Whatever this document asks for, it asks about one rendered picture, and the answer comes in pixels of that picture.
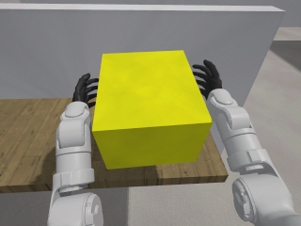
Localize robot left forearm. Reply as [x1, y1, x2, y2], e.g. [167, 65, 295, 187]
[47, 101, 95, 226]

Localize left robot hand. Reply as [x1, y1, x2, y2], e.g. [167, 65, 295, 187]
[72, 73, 99, 108]

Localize robot right upper arm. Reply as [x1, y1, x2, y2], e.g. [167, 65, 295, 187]
[231, 172, 301, 226]

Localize carton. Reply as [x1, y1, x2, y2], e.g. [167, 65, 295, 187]
[91, 50, 213, 170]

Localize robot left upper arm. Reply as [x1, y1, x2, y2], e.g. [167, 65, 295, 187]
[48, 192, 103, 226]

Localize right robot hand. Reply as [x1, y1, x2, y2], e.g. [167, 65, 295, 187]
[192, 59, 222, 101]

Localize table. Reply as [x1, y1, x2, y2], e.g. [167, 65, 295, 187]
[0, 97, 229, 194]

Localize robot right forearm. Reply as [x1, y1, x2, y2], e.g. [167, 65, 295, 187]
[206, 89, 294, 209]

